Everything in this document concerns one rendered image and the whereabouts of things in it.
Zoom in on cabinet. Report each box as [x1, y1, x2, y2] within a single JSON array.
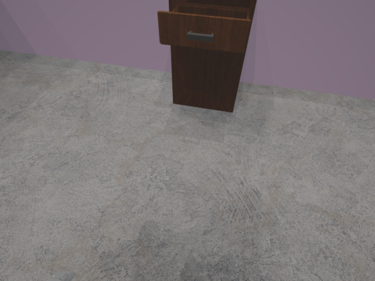
[[169, 0, 257, 112]]

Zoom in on drawer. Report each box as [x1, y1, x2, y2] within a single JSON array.
[[158, 5, 251, 54]]

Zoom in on handle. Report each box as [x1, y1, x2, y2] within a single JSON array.
[[187, 31, 214, 42]]

